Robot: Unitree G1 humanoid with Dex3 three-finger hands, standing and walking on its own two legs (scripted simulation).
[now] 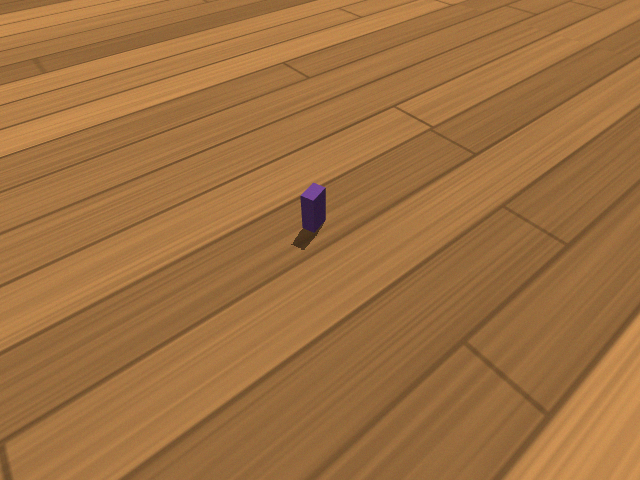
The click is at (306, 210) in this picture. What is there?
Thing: carton on end
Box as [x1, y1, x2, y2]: [300, 183, 325, 232]
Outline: 312,183 300,196 302,227 314,232 325,219 325,187
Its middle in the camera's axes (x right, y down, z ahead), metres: -0.03 -0.15 +1.70
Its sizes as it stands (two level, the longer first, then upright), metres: 0.099 0.063 0.192
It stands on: the floor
